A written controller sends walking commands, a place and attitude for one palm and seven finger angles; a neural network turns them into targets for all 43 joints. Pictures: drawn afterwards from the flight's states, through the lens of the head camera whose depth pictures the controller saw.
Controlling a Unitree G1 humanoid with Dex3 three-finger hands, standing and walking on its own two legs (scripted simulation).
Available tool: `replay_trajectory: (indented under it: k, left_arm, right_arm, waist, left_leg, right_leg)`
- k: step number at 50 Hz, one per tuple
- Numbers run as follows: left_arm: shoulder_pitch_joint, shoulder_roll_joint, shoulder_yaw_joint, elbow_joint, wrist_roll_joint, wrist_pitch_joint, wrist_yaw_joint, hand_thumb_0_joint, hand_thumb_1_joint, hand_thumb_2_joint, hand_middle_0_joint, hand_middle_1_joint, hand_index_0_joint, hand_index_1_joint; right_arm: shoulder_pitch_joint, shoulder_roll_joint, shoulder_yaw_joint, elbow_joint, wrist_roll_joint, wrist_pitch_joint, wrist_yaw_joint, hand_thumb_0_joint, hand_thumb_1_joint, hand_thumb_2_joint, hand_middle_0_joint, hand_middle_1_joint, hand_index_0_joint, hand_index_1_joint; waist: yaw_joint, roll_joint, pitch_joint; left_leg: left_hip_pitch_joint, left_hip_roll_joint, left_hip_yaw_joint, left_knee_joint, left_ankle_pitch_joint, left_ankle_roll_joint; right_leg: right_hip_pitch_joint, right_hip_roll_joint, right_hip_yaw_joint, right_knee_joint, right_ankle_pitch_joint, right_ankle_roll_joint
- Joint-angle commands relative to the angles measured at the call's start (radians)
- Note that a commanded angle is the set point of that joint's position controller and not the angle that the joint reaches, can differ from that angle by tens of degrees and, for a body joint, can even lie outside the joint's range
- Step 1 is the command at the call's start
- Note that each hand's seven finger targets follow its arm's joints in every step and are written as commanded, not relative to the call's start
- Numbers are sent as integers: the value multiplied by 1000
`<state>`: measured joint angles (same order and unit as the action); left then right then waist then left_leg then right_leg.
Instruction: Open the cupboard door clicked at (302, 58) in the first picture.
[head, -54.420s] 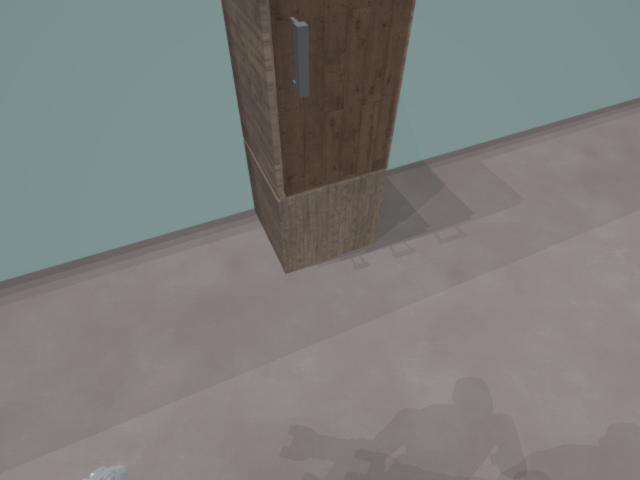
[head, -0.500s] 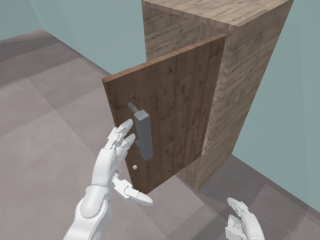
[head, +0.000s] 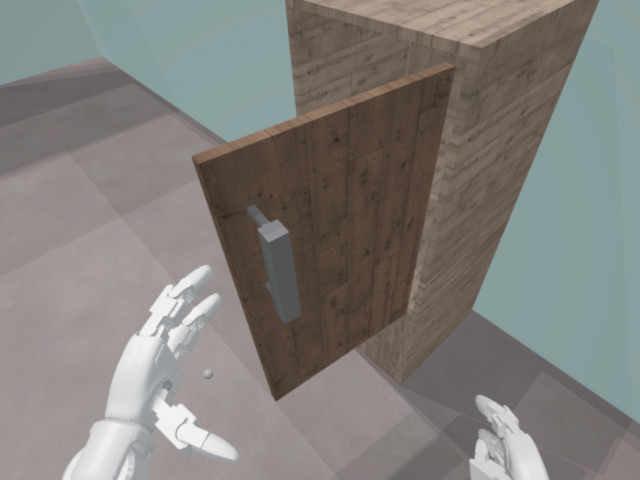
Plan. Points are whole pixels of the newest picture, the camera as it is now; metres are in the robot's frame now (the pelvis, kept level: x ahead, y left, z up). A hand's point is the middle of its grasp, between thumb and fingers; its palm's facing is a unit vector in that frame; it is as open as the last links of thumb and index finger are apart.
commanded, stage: slide the hand sideways off the handle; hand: left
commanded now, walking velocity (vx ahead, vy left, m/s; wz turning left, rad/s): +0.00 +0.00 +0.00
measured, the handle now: (272, 265) +0.35 +0.09 +0.11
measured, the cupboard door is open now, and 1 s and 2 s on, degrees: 82 82 82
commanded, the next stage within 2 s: draw the hand back to the body in 0.06 s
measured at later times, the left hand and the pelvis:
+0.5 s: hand (163, 374) +0.19 +0.17 +0.12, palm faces -0.06 -1.00 -0.07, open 16.3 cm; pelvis -0.01 +0.02 +0.00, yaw +0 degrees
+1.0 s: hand (87, 352) +0.20 +0.25 +0.14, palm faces +0.28 -0.90 -0.33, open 13.4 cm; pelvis +0.00 +0.04 +0.02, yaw -1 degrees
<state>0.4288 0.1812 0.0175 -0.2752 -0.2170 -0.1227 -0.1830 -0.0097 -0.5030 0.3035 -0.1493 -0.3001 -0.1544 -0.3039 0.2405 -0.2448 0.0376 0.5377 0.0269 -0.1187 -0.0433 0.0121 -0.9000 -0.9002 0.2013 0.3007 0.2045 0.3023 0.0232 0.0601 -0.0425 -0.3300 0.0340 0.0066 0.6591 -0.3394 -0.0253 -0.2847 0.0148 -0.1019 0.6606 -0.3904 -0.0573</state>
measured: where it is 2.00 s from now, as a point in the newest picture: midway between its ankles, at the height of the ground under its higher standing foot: outside the picture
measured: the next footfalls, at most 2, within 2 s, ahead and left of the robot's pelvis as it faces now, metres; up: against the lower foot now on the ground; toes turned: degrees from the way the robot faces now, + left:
none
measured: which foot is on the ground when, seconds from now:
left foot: down 0.00-1.00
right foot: down 0.00-1.00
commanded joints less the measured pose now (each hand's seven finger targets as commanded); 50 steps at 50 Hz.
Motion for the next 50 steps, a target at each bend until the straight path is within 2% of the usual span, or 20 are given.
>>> replay_trajectory:
  k: [1, 2, 4, 5, 6, 8, 11, 15, 18, 21, 28, 33, 34, 35, 37, 39, 42, 44, 46, 50]
  left_arm:
    - [-99, 103, 87, -222, -33, -87, -22, 0, -500, 300, -150, -300, -150, -300]
    - [-124, 84, 59, -229, -30, -88, -25, 0, -500, 300, -150, -300, -150, -300]
    - [-141, 106, 75, -220, -29, -92, -21, 0, -500, 300, -150, -300, -150, -300]
    - [-152, 72, 41, -220, -28, -90, -21, 0, -500, 300, -150, -300, -150, -300]
    - [-173, 78, 40, -228, -25, -93, -16, 0, -500, 300, -150, -300, -150, -300]
    - [-136, 63, 26, -239, -19, -90, -8, 0, -500, 300, -150, -300, -150, -300]
    - [-92, 125, 98, -245, -15, -75, 8, 0, -500, 300, -150, -300, -150, -300]
    - [-96, 123, 111, -251, -20, -41, 12, 0, -500, 300, -150, -300, -150, -300]
    - [-107, 114, 105, -282, -32, -26, 1, 0, -500, 300, -150, -300, -150, -300]
    - [-98, 145, 145, -281, -50, -9, -16, 0, -500, 300, -150, -300, -150, -300]
    - [-119, 168, 183, -305, -80, 22, -64, 0, -500, 300, -150, -300, -150, -300]
    - [-133, 200, 235, -296, -101, 49, -90, 0, -325, 375, -156, -300, -156, -300]
    - [-169, 318, 262, -379, 48, 18, 77, 0, -290, 390, -158, -300, -158, -300]
    - [-106, 211, 207, -323, 63, 21, 144, 0, -255, 405, -159, -300, -159, -300]
    - [-64, 184, 173, -324, 111, 14, 213, 0, -185, 435, -161, -300, -161, -300]
    - [-54, 226, 200, -348, 140, -1, 256, 0, -115, 465, -164, -300, -164, -300]
    - [-57, 229, 204, -368, 163, -18, 289, 0, -10, 510, -168, -300, -168, -300]
    - [-38, 258, 236, -357, 172, -24, 305, 0, 60, 540, -170, -300, -170, -300]
    - [-31, 236, 226, -358, 174, -27, 308, 0, 130, 570, -173, -300, -173, -300]
    - [-17, 255, 261, -352, 176, -29, 314, 0, 270, 630, -178, -300, -178, -300]
  right_arm:
    - [-118, -84, -37, -166, 3, -92, -17, 0, -900, -900, 200, 300, 200, 300]
    - [-122, -83, -35, -166, 2, -97, -19, 0, -900, -900, 200, 300, 200, 300]
    - [-117, -88, -39, -158, 2, -108, -23, 0, -900, -900, 200, 300, 200, 300]
    - [-125, -83, -36, -161, 4, -114, -24, 0, -900, -900, 200, 300, 200, 300]
    - [-120, -85, -37, -158, 5, -120, -25, 0, -900, -900, 200, 300, 200, 300]
    - [-114, -82, -37, -164, 4, -131, -22, 0, -900, -900, 200, 300, 200, 300]
    - [-116, -83, -35, -162, 3, -129, -22, 0, -900, -900, 200, 300, 200, 300]
    - [-132, -81, -29, -163, 7, -123, -23, 0, -900, -900, 200, 300, 200, 300]
    - [-132, -82, -26, -167, 10, -130, -27, 0, -900, -900, 200, 300, 200, 300]
    - [-134, -88, -24, -159, 11, -134, -32, 0, -900, -900, 200, 300, 200, 300]
    - [-143, -95, -21, -149, 17, -148, -42, 0, -900, -900, 200, 300, 200, 300]
    - [-153, -101, -19, -135, 19, -156, -48, 0, -900, -900, 200, 300, 200, 300]
    - [-171, -83, -25, -130, -2, -144, -63, 0, -900, -900, 200, 300, 200, 300]
    - [-173, -69, -14, -121, -17, -139, -67, 0, -900, -900, 200, 300, 200, 300]
    - [-158, -75, -17, -103, -21, -114, -60, 0, -900, -900, 200, 300, 200, 300]
    - [-164, -81, -22, -91, -29, -104, -56, 0, -900, -900, 200, 300, 200, 300]
    - [-169, -77, -25, -88, -34, -92, -49, 0, -900, -900, 200, 300, 200, 300]
    - [-170, -81, -28, -76, -38, -86, -48, 0, -900, -900, 200, 300, 200, 300]
    - [-174, -79, -30, -77, -37, -76, -44, 0, -900, -900, 200, 300, 200, 300]
    - [-181, -81, -38, -70, -37, -62, -39, 0, -900, -900, 200, 300, 200, 300]
  waist:
    - [-4, -94, -84]
    - [-10, -89, -83]
    - [-11, -106, -82]
    - [-14, -79, -81]
    - [-17, -71, -84]
    - [-4, -61, -107]
    - [16, -79, -118]
    - [15, -62, -77]
    - [14, -57, -85]
    - [15, -79, -77]
    - [18, -36, -71]
    - [24, -30, -67]
    - [47, -57, -19]
    - [24, -69, 57]
    - [21, -33, 42]
    - [29, -7, 3]
    - [28, 21, -18]
    - [34, -8, -19]
    - [31, -4, -19]
    - [36, -15, -20]
  left_leg:
    - [18, -52, -11, -28, 167, 50]
    - [23, -54, -11, -27, 162, 52]
    - [22, -50, -13, -23, 150, 51]
    - [27, -53, -14, -26, 140, 53]
    - [32, -51, -18, -29, 141, 52]
    - [50, -50, -19, -39, 156, 52]
    - [43, -46, -18, -51, 174, 53]
    - [46, -44, -14, -70, 155, 52]
    - [74, -41, -19, -81, 163, 53]
    - [69, -40, -21, -88, 158, 52]
    - [106, -41, -28, -107, 177, 52]
    - [119, -42, -34, -125, 184, 51]
    - [118, -32, -12, -149, 145, 49]
    - [113, -36, -9, -162, 113, 47]
    - [156, -27, -7, -189, 141, 48]
    - [189, -22, -6, -218, 162, 46]
    - [221, -17, -6, -256, 200, 44]
    - [232, -14, -4, -267, 237, 44]
    - [244, -11, -8, -283, 268, 42]
    - [265, -6, -4, -292, 325, 40]
  right_leg:
    - [-7, -37, 126, -138, 337, 69]
    - [-19, -36, 124, -139, 319, 68]
    - [-28, -34, 124, -146, 270, 65]
    - [-42, -34, 121, -147, 244, 63]
    - [-46, -32, 115, -141, 242, 60]
    - [-43, -24, 89, -122, 258, 54]
    - [-12, -21, 81, -115, 283, 50]
    - [-21, -15, 73, -133, 249, 50]
    - [-19, -9, 61, -137, 253, 48]
    - [-7, -9, 62, -152, 246, 50]
    - [2, -3, 47, -168, 259, 47]
    - [21, -2, 43, -184, 263, 47]
    - [28, -18, 91, -264, 199, 40]
    - [8, -26, 92, -300, 148, 43]
    - [37, -26, 79, -302, 172, 42]
    - [84, -24, 74, -307, 187, 39]
    - [127, -24, 72, -309, 222, 36]
    - [154, -20, 69, -318, 255, 34]
    - [169, -18, 65, -314, 277, 35]
    - [191, -17, 67, -320, 322, 36]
